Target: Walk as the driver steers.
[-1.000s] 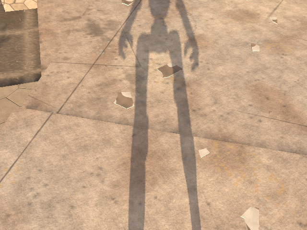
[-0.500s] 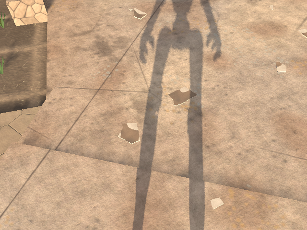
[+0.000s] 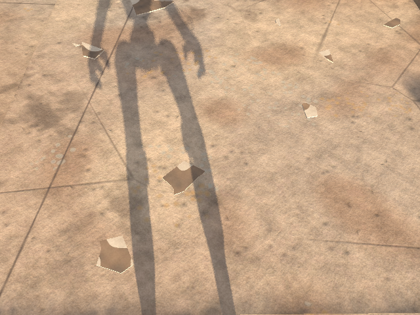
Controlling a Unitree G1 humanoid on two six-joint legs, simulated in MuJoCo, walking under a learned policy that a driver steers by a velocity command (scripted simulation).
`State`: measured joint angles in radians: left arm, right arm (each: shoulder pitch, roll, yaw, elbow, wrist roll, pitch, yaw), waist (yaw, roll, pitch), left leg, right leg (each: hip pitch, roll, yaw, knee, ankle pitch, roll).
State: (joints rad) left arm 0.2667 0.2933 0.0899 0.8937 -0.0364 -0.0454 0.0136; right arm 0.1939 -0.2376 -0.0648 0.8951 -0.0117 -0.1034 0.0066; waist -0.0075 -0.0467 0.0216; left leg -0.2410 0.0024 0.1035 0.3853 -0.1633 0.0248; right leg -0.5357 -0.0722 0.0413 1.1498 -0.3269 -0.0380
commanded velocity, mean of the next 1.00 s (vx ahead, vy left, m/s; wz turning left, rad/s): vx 0.50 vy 0.00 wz -0.39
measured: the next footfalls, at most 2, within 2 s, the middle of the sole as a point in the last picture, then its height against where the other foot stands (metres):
right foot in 0.34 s outside the picture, level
left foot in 0.90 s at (237, 263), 0.04 m lower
